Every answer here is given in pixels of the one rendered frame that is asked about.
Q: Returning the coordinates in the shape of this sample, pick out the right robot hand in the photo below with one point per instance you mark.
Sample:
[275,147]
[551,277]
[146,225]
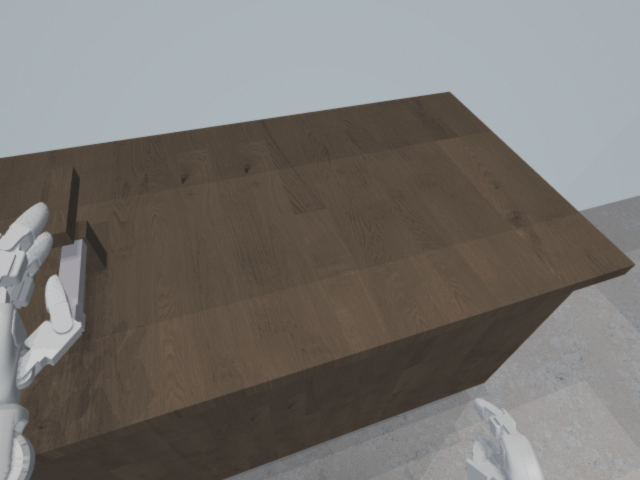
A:
[513,459]

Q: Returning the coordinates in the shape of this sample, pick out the left robot forearm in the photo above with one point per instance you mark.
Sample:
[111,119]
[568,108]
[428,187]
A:
[17,456]

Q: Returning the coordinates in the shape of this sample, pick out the counter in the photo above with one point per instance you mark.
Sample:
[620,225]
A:
[258,288]

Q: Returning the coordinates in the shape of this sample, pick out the tap lever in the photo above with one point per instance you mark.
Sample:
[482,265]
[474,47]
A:
[72,276]

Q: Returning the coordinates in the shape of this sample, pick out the left robot hand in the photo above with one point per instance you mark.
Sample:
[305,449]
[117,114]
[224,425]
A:
[22,252]

